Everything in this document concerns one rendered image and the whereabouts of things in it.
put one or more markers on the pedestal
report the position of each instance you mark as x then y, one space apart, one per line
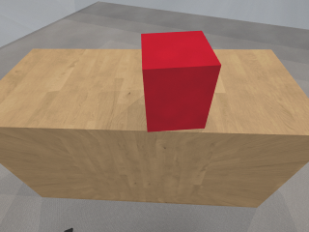
73 125

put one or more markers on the carton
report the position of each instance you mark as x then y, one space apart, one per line
180 72

